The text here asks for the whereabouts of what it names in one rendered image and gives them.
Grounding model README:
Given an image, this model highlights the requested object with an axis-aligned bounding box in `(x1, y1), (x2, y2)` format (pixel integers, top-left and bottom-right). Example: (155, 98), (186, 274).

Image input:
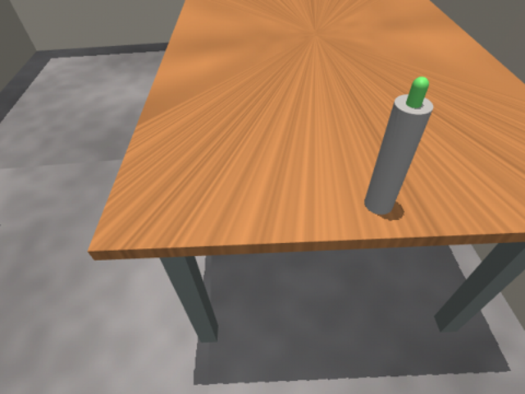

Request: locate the table
(88, 0), (525, 342)

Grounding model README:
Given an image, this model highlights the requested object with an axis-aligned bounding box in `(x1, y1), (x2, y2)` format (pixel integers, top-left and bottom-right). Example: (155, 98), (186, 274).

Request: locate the bottle
(364, 76), (433, 214)

